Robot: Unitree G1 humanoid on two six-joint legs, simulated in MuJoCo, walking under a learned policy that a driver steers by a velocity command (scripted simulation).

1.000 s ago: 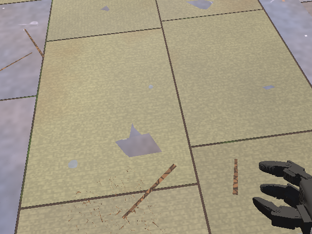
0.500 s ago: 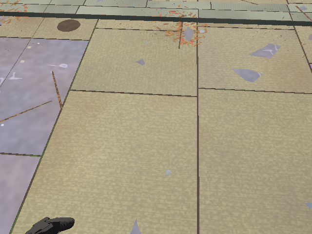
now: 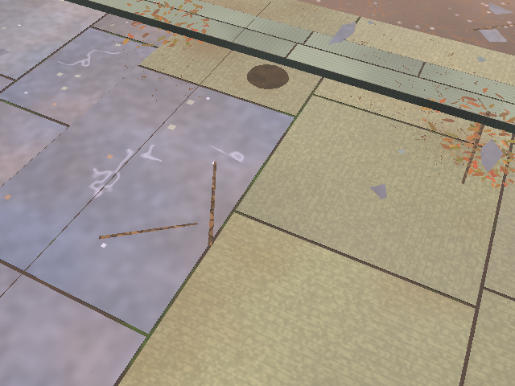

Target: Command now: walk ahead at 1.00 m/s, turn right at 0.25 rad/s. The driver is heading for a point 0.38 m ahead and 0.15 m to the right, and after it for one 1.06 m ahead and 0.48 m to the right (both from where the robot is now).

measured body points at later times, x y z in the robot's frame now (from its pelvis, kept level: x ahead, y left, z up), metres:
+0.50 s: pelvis +0.45 -0.09 +0.00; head +0.46 -0.08 +0.45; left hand +0.56 +0.16 -0.13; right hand +0.58 -0.37 -0.05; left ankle +0.49 +0.10 -0.62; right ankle +0.48 -0.12 -0.72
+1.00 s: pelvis +0.86 -0.21 +0.01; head +0.86 -0.22 +0.46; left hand +1.20 -0.20 -0.05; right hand +0.63 -0.40 -0.11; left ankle +0.92 -0.08 -0.72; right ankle +0.82 -0.33 -0.62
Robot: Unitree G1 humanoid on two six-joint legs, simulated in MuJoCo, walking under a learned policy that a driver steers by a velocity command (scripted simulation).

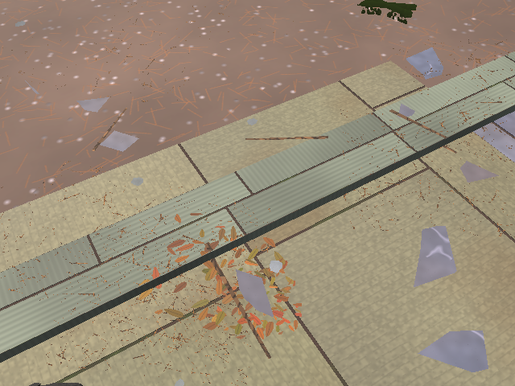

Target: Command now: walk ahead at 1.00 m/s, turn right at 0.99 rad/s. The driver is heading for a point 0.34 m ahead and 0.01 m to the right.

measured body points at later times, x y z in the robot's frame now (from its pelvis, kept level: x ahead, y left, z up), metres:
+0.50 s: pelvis +0.35 -0.02 +0.00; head +0.39 -0.04 +0.45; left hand +0.54 +0.20 -0.10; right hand +0.43 -0.34 -0.09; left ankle +0.49 +0.13 -0.67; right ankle +0.37 -0.10 -0.73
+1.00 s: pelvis +0.47 +0.01 +0.00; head +0.49 +0.00 +0.45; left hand +0.63 +0.23 -0.14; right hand +0.55 -0.27 -0.12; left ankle +0.56 +0.09 -0.73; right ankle +0.38 -0.10 -0.73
